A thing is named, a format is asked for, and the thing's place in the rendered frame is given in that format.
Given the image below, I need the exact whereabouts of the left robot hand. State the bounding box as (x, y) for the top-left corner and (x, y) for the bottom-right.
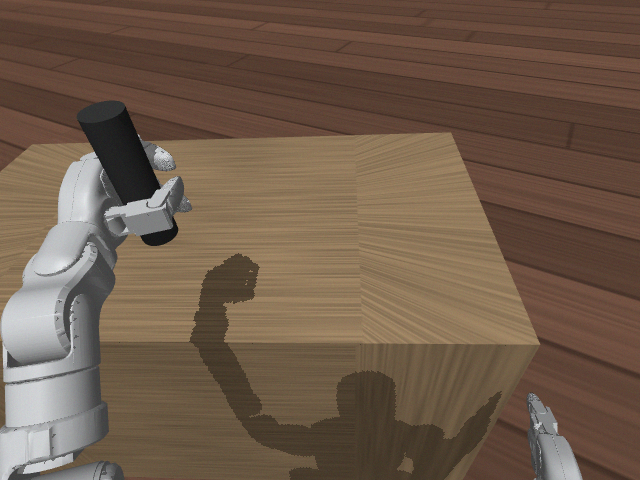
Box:
(57, 135), (192, 249)

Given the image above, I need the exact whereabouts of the left robot arm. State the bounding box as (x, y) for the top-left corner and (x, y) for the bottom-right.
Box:
(0, 221), (125, 480)

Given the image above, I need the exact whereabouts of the can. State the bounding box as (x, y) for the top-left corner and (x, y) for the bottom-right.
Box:
(77, 101), (178, 246)

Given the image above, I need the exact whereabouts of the right robot hand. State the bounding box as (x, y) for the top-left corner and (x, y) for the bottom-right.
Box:
(526, 393), (583, 480)

